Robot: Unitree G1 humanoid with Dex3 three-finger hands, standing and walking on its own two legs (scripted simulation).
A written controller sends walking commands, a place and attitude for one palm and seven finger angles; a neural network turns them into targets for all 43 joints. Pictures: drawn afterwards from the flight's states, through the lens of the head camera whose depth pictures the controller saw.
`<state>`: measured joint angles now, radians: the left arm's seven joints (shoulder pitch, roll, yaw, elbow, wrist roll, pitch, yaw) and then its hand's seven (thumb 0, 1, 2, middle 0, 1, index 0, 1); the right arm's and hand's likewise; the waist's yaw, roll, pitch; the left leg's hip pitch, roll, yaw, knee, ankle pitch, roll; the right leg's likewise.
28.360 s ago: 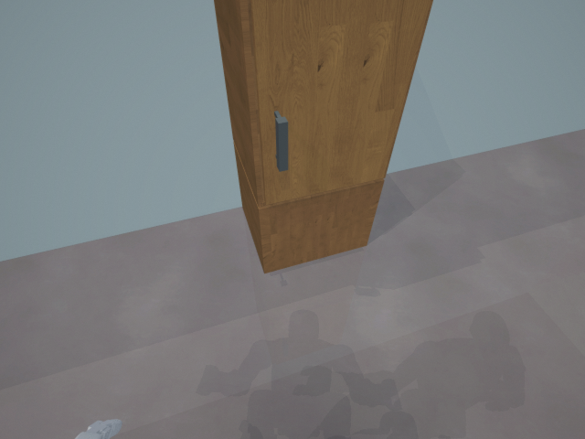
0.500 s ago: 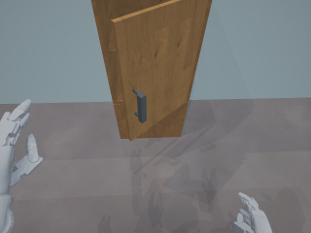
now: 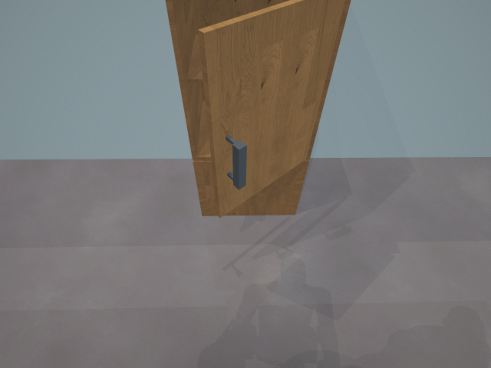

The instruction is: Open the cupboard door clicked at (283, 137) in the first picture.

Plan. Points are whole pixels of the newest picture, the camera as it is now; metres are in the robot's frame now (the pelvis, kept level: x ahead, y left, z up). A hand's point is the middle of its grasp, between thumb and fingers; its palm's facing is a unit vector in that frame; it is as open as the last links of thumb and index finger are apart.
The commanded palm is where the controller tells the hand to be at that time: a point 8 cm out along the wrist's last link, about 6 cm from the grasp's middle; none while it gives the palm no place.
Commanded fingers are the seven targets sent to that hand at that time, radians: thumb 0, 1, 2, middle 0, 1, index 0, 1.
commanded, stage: let the arm hang, fingers relaxed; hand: left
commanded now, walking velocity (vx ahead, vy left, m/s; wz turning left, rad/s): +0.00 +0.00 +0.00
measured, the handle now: (234, 162) +0.61 +0.07 -0.09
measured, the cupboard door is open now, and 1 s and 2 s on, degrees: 39 39 39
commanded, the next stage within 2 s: look to check the result in 0.56 s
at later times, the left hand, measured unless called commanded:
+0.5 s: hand out of the picture +0.01 +0.17 -0.18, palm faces +0.02 -0.98 -0.18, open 7.3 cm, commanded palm none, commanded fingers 0.00 0.90 0.90 -0.20 -0.30 -0.20 -0.30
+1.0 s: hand out of the picture +0.02 +0.16 -0.17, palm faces +0.03 -0.99 -0.17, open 7.4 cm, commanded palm none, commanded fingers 0.00 0.90 0.90 -0.20 -0.30 -0.20 -0.30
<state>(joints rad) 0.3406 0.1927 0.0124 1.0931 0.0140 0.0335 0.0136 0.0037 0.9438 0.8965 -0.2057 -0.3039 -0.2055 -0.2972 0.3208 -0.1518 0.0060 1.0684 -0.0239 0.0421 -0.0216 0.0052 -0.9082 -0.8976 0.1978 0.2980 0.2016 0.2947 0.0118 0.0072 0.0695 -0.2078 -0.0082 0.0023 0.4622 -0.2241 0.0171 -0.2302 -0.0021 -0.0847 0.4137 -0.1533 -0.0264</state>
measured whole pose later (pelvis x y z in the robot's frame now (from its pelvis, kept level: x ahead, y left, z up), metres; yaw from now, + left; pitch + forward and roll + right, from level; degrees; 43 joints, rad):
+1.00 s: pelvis +0.03 +0.00 +0.00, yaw -1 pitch -2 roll +0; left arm 0.28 0.11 0.01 1.16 0.01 -0.01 0.03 0.01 0.90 0.90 -0.20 -0.30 -0.20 -0.30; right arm 0.30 -0.11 0.01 1.14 -0.02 -0.01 -0.04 0.00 -0.91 -0.90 0.20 0.30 0.20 0.29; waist 0.00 0.01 0.05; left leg -0.13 -0.01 0.02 0.40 -0.25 0.02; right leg -0.18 -0.01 -0.06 0.41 -0.20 -0.02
